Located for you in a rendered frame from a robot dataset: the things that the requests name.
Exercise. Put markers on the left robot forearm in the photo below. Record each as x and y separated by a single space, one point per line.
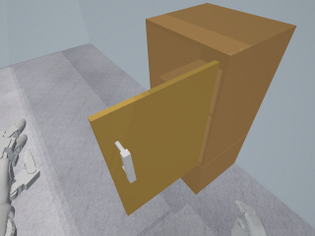
7 224

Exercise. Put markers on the handle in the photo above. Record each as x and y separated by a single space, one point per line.
127 166

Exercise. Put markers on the cupboard door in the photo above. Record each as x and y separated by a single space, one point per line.
163 128

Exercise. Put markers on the robot right hand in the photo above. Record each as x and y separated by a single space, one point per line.
254 225

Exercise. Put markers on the robot left hand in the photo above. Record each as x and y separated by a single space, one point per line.
11 144

